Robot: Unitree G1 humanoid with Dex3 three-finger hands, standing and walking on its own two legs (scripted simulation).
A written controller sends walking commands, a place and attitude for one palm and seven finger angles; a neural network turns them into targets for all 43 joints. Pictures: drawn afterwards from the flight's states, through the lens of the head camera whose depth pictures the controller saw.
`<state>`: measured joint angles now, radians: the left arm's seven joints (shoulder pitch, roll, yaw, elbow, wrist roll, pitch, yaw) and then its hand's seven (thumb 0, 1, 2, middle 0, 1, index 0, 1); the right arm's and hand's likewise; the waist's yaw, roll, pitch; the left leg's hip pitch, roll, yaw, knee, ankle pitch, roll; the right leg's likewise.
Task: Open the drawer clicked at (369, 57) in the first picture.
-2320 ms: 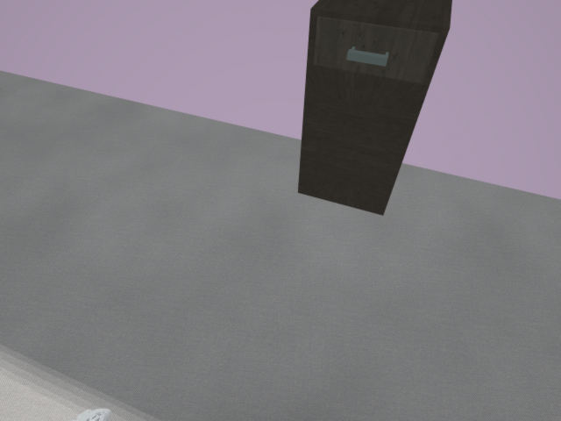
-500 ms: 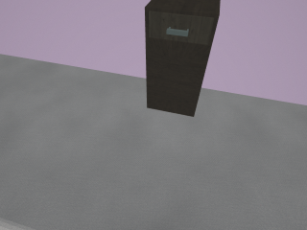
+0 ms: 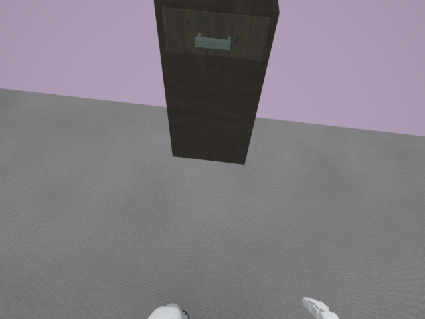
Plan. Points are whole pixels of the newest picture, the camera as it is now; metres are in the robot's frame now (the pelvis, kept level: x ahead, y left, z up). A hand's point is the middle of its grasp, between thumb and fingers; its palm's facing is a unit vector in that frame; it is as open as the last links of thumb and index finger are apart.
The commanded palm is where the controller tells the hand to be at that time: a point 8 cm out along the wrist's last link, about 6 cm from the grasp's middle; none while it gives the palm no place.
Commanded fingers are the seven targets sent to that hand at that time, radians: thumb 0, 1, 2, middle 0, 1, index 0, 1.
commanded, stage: walk to a spot facing it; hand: left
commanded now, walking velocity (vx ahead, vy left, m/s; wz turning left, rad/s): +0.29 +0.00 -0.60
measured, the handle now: (213, 40) +1.02 +0.12 +0.01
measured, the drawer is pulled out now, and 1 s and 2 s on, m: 0.00 0.00 0.00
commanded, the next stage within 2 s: turn to face it in 0.36 s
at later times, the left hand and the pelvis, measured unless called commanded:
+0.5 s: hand (177, 215) +0.37 +0.13 -0.15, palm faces -0.33 -0.91 -0.24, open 7.4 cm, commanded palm none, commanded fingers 0.00 0.90 0.90 -0.20 -0.30 -0.20 -0.30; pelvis +0.18 -0.01 -0.01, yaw -17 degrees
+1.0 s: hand (160, 227) +0.34 +0.17 -0.16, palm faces -0.10 -0.98 -0.20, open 7.3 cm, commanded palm none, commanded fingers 0.00 0.90 0.90 -0.20 -0.30 -0.20 -0.30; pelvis +0.25 -0.01 +0.02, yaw -9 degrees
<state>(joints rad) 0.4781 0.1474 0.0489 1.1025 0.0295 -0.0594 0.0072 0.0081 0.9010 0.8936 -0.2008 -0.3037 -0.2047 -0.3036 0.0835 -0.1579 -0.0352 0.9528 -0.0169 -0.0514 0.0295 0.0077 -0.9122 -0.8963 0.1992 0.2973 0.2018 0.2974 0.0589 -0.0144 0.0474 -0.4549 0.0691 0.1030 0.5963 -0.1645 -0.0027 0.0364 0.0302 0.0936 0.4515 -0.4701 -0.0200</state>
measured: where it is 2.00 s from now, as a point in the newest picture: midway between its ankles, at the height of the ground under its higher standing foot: (223, 291)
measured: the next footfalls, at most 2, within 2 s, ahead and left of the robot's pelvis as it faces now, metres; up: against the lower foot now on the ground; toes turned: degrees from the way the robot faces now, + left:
right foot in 0.50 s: +0.27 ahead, -0.14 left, +0.00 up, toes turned -24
left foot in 0.84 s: +0.31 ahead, +0.08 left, +0.00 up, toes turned -4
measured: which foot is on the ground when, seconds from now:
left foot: down 0.00-0.48, up 0.50-0.82, down 0.84-1.00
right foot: down 0.00-0.02, up 0.04-0.48, down 0.50-0.86, up 0.88-1.00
